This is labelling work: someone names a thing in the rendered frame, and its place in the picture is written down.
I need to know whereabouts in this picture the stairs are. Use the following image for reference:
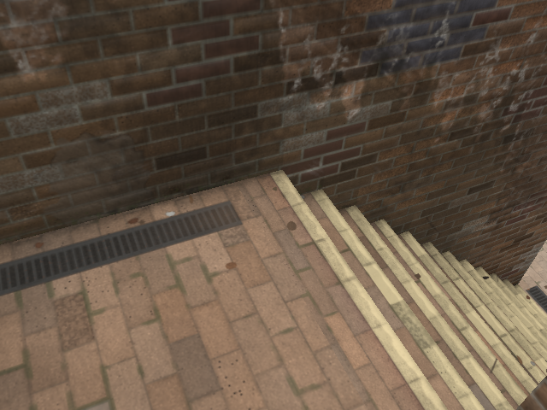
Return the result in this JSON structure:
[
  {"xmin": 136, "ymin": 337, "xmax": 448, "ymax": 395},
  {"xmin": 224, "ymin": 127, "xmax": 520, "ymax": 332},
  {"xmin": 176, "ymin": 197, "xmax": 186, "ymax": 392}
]
[{"xmin": 300, "ymin": 189, "xmax": 547, "ymax": 410}]

